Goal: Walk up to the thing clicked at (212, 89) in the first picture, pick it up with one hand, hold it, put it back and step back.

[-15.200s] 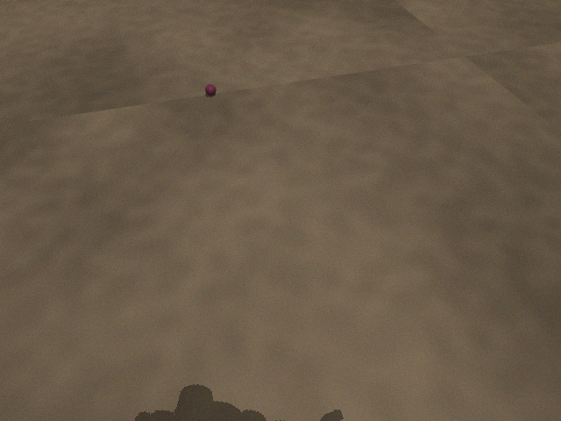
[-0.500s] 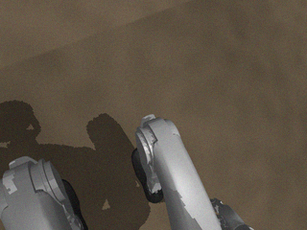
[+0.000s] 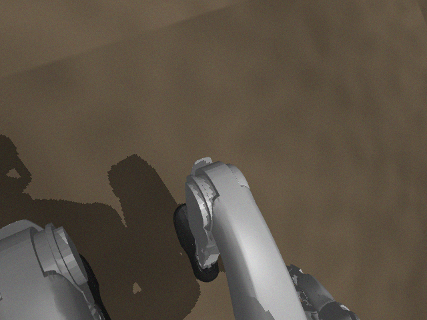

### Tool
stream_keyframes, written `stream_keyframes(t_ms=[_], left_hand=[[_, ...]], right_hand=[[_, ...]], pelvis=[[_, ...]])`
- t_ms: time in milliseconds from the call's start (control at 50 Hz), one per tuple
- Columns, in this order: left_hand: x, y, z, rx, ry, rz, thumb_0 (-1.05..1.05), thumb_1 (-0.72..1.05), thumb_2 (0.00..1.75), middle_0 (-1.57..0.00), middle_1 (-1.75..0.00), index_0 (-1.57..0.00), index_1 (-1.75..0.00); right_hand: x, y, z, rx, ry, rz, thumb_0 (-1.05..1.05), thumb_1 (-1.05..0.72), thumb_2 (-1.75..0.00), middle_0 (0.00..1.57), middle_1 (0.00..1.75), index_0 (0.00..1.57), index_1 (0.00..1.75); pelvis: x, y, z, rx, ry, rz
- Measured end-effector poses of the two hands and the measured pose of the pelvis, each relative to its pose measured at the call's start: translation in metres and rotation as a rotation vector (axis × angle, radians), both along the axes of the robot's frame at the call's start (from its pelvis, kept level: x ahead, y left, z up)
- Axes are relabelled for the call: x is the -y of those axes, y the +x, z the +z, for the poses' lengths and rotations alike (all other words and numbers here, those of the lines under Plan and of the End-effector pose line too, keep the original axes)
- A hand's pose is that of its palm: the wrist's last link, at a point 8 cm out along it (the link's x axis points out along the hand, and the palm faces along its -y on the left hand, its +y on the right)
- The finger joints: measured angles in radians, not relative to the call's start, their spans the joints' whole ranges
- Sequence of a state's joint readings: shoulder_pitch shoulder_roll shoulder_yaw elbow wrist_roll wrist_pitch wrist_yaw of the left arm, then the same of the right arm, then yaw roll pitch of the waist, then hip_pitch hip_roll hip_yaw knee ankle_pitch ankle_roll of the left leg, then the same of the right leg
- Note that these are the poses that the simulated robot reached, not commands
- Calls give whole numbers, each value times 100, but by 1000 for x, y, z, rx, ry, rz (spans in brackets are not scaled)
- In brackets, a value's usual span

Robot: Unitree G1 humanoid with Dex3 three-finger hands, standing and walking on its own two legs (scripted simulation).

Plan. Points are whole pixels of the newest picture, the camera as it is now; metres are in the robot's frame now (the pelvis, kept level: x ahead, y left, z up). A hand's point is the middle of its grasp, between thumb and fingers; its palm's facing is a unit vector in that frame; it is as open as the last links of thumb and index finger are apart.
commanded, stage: rest palm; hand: left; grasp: from above
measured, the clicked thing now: out of the picture +0.54 +0.33 -0.29
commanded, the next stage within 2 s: close in 1.40 s
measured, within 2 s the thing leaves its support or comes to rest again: neither
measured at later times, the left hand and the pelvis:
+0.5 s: hand out of the picture +0.51 +0.32 -0.23, palm faces -0.46 -0.11 -0.88, open 12.3 cm; pelvis +0.00 +0.00 -0.01, yaw -2 degrees
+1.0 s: hand out of the picture +0.50 +0.32 -0.25, palm faces -0.46 -0.12 -0.88, open 12.4 cm; pelvis +0.00 +0.00 -0.01, yaw -3 degrees
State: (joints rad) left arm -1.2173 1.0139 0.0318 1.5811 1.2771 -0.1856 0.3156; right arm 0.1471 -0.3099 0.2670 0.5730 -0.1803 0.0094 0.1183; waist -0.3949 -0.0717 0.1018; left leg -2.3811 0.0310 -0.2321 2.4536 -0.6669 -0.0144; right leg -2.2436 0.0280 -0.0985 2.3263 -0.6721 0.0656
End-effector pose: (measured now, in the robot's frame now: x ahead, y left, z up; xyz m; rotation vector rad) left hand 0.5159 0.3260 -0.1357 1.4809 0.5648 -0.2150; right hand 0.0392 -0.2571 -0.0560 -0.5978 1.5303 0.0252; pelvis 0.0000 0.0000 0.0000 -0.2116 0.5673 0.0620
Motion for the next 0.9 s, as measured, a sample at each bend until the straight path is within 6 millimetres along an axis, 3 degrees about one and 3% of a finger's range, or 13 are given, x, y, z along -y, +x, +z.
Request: stream_keyframes(t_ms=[280,900], left_hand=[[5,-3,-28,11,0,6,0,-29,98,-20,-112,-24,-108],[5,-7,-53,5,-4,24,0,-30,94,-21,-109,-24,-105]], right_hand=[[-3,-14,-1,-28,9,24,0,-90,-90,20,30,20,30],[-7,0,5,-1,20,110,0,-91,-90,20,30,20,30]], pelvis=[[1,0,-7,24,-5,-16],[-3,1,-9,52,-32,-28]])
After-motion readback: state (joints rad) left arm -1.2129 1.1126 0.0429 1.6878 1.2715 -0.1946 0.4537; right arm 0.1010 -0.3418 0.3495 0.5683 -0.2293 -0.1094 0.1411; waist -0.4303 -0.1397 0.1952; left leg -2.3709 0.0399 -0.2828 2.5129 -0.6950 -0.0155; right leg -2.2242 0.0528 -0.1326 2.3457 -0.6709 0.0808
